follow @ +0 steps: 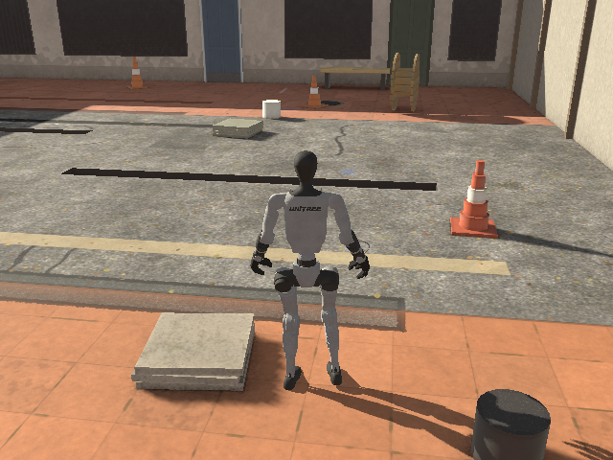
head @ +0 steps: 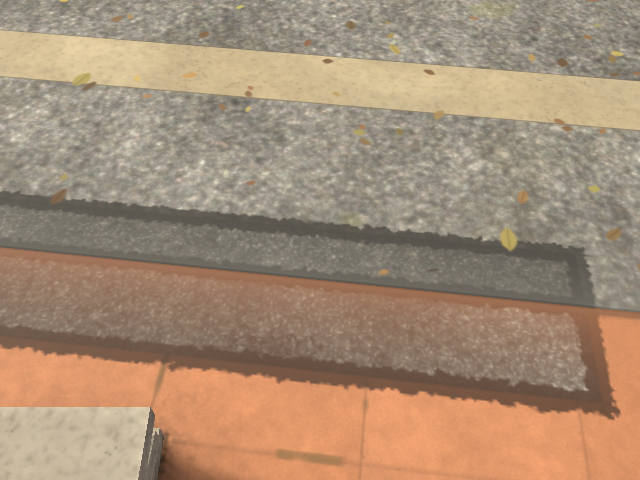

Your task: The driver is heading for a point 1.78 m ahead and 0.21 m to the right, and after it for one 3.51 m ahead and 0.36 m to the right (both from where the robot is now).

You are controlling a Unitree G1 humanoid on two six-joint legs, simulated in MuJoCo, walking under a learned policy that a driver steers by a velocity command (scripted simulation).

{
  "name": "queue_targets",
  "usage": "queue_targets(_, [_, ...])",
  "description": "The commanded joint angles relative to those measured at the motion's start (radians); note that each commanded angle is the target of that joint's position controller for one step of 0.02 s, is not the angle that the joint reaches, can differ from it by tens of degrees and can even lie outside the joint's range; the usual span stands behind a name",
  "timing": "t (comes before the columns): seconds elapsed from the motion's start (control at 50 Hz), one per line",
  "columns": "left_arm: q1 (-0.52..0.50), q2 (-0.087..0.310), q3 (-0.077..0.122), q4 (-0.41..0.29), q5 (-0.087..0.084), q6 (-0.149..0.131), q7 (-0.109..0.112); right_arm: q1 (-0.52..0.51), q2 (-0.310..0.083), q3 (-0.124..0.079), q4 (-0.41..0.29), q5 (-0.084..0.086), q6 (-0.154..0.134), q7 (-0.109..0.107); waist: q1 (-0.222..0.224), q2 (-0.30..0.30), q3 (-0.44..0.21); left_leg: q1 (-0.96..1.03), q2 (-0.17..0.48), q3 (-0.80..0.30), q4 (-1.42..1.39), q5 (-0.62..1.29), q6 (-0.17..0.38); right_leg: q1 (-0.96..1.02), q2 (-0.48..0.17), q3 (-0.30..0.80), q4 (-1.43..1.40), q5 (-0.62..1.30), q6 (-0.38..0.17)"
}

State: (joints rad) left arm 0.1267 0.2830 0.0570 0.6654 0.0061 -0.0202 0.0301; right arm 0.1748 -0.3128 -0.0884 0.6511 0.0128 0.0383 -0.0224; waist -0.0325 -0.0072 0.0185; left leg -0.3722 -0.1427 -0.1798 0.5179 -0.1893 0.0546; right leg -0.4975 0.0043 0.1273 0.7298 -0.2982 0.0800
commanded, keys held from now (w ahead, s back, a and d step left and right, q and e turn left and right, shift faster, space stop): q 0.12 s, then no key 0.88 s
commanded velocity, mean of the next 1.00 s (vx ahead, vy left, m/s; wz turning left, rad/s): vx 0.01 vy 0.00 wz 0.21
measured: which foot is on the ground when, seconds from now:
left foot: down 0.00-0.06, up 0.08-0.40, down 0.42-1.00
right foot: up 0.00-0.04, down 0.06-1.00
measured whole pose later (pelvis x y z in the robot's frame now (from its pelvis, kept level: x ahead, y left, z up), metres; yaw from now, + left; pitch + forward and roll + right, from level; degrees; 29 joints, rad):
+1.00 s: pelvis +0.02 +0.01 +0.00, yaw +11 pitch -1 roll +0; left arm 0.23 0.26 0.04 0.90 0.01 0.00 0.04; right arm 0.22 -0.23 -0.04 0.82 -0.01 0.00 -0.01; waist 0.02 0.00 0.03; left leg -0.17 -0.04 -0.04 0.49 -0.30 0.03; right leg -0.19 -0.07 0.00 0.46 -0.25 0.07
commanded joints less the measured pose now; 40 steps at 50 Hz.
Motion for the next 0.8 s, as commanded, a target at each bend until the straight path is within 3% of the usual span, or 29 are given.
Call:
queue_targets(0.02, [0.025,0.099,0.036,-0.068,-0.007,-0.031,-0.01,-0.038,-0.146,-0.035,-0.081,0.008,-0.003,-0.002,0.038,0.167,-0.14,0.146,0.243,-0.316,-0.067,0.228,0.143,0.12,0.031,-0.027,-0.185,0.025,-0.026])
queue_targets(0.04, [0.059,0.105,0.043,-0.058,-0.006,-0.036,-0.014,-0.046,-0.134,-0.03,-0.086,0.016,0.002,-0.005,0.063,0.162,-0.137,0.123,0.213,-0.308,-0.031,0.211,0.11,0.209,0.015,-0.035,-0.325,0.134,-0.044])
queue_targets(0.06, [0.08,0.158,0.057,-0.059,0.006,-0.035,-0.01,-0.012,-0.094,-0.018,-0.091,0.011,0.002,-0.007,0.051,0.084,-0.165,0.042,0.161,-0.256,0.067,0.028,0.055,0.341,-0.124,0.056,-0.366,0.23,-0.094])
queue_targets(0.08, [0.037,0.25,0.077,-0.064,0.032,-0.021,-0.005,0.042,-0.062,-0.012,-0.108,0.012,-0.005,-0.005,-0.022,-0.23,-0.137,-0.167,0.0,-0.049,0.245,-0.321,-0.017,0.422,-0.329,0.285,-0.371,0.497,-0.241])
queue_targets(0.1, [0.062,0.19,0.07,-0.068,0.046,-0.017,-0.007,0.031,-0.147,-0.036,-0.099,0.0,-0.018,-0.004,0.025,-0.272,-0.148,-0.241,0.011,0.013,0.493,-0.48,-0.072,0.416,-0.424,0.395,-0.381,0.612,-0.362])
queue_targets(0.12, [0.044,0.147,0.055,-0.078,0.036,-0.015,-0.003,0.047,-0.194,-0.056,-0.081,0.003,-0.018,-0.001,0.02,-0.183,-0.141,-0.252,0.051,0.018,0.636,-0.427,-0.099,0.401,-0.406,0.314,-0.36,0.624,-0.358])
queue_targets(0.14, [0.019,0.118,0.048,-0.081,0.024,-0.012,-0.001,0.054,-0.18,-0.057,-0.056,0.008,-0.007,-0.004,0.013,-0.125,-0.12,-0.246,0.062,0.029,0.687,-0.375,-0.12,0.38,-0.334,0.222,-0.343,0.593,-0.314])
queue_targets(0.16, [0.003,0.106,0.043,-0.08,0.008,-0.009,0.001,0.054,-0.154,-0.051,-0.049,0.006,0.005,-0.008,0.013,-0.108,-0.1,-0.259,0.067,0.034,0.721,-0.33,-0.135,0.375,-0.292,0.164,-0.336,0.567,-0.287])
queue_targets(0.2, [0.003,0.111,0.039,-0.071,0.006,0.003,0.003,0.037,-0.087,-0.029,-0.054,0.01,0.015,-0.004,0.022,-0.118,-0.081,-0.232,0.064,0.072,0.689,-0.28,-0.151,0.35,-0.242,0.079,-0.35,0.567,-0.279])
queue_targets(0.26, [0.014,0.124,0.043,-0.058,0.009,0.016,0.005,-0.013,-0.044,-0.006,-0.075,0.006,0.009,-0.001,0.046,-0.175,-0.107,-0.155,0.091,0.122,0.473,-0.276,-0.157,0.39,-0.228,0.032,-0.348,0.553,-0.289])
queue_targets(0.3, [0.011,0.141,0.048,-0.05,0.002,0.022,0.001,-0.03,-0.031,0.005,-0.082,0.001,0.006,0.006,0.057,-0.203,-0.123,-0.051,0.115,0.151,0.317,-0.279,-0.147,0.377,-0.237,0.024,-0.345,0.544,-0.296])
queue_targets(0.34, [0.03,0.154,0.05,-0.035,-0.009,0.025,-0.005,-0.023,-0.046,0.002,-0.075,0.004,0.005,0.013,0.065,-0.216,-0.122,0.019,0.117,0.178,0.182,-0.233,-0.134,0.374,-0.25,0.041,-0.337,0.508,-0.301])
queue_targets(0.38, [0.018,0.142,0.041,-0.026,-0.026,0.027,-0.008,0.034,-0.038,0.001,-0.046,0.0,0.002,0.02,0.027,-0.192,-0.105,0.154,0.103,0.211,-0.081,-0.035,-0.096,0.321,-0.228,0.024,-0.303,0.438,-0.267])
queue_targets(0.4, [0.066,0.12,0.032,-0.005,-0.029,0.02,-0.011,0.038,-0.05,0.0,-0.044,-0.008,0.001,0.02,0.029,-0.159,-0.099,0.248,0.115,0.18,-0.183,0.066,-0.066,0.267,-0.207,0.01,-0.292,0.356,-0.212])
queue_targets(0.42, [0.103,0.086,0.018,0.0,-0.002,0.01,-0.018,0.053,-0.104,-0.006,-0.055,-0.017,0.0,0.014,0.052,-0.035,-0.138,0.371,0.242,0.027,-0.175,0.239,-0.027,0.183,-0.153,-0.041,-0.207,0.188,-0.127])
queue_targets(0.44, [0.137,0.027,-0.003,-0.009,0.031,-0.004,-0.029,-0.014,-0.15,-0.007,-0.068,-0.032,0.003,0.007,0.118,0.19,-0.128,0.331,0.382,-0.1,-0.131,0.376,0.072,0.117,-0.066,-0.134,-0.172,-0.058,-0.048])
queue_targets(0.46, [0.065,0.058,0.0,-0.018,0.028,-0.002,-0.019,-0.044,-0.074,0.01,-0.071,-0.042,-0.007,0.015,0.068,0.191,-0.117,0.195,0.389,-0.108,-0.16,0.212,0.138,0.2,-0.075,-0.113,-0.194,-0.086,-0.024])
queue_targets(0.48, [0.038,0.082,0.007,-0.013,0.021,0.0,-0.016,-0.069,-0.037,0.022,-0.067,-0.045,-0.019,0.022,0.071,0.151,-0.08,0.174,0.326,-0.066,-0.165,0.083,0.103,0.233,-0.073,-0.114,-0.225,0.013,-0.02])
queue_targets(0.52, [0.029,0.088,0.007,0.001,0.022,0.009,-0.01,-0.052,-0.045,0.023,-0.048,-0.042,-0.038,0.024,0.054,0.162,-0.049,0.151,0.266,-0.025,-0.165,-0.005,0.039,0.263,-0.071,-0.111,-0.253,0.132,-0.016])
queue_targets(0.56, [0.059,0.098,0.009,0.021,0.015,0.011,-0.009,-0.021,-0.041,0.029,-0.031,-0.038,-0.045,0.023,0.056,0.126,-0.015,0.125,0.249,-0.015,-0.166,0.0,0.014,0.283,-0.074,-0.105,-0.27,0.146,-0.02])
queue_targets(0.68, [0.09,0.085,0.007,0.081,0.011,0.004,-0.003,-0.008,-0.03,0.031,-0.006,-0.031,-0.046,0.015,0.052,0.054,-0.017,0.154,0.226,0.009,-0.142,0.074,0.011,0.306,-0.077,-0.107,-0.295,0.184,-0.011])
queue_targets(0.8, [0.102,0.089,0.008,0.129,0.007,0.006,0.008,0.001,-0.021,0.03,0.034,-0.027,-0.048,0.016,0.054,0.026,-0.028,0.166,0.207,0.032,-0.133,0.123,0.007,0.332,-0.08,-0.11,-0.299,0.21,-0.008])
Keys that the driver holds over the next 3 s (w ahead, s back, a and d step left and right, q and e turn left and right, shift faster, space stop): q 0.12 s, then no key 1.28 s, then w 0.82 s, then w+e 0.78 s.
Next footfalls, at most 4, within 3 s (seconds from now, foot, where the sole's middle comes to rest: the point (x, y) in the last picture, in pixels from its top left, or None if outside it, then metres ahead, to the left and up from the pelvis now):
0.06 right None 0.09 -0.14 -0.77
0.42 left None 0.02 0.12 -0.77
2.14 left None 0.45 0.16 -0.77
2.70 right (344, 334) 0.78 -0.06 -0.77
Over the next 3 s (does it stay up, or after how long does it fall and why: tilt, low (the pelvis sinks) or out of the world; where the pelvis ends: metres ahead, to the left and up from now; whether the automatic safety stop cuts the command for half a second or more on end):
stays up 0.78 0.01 0.01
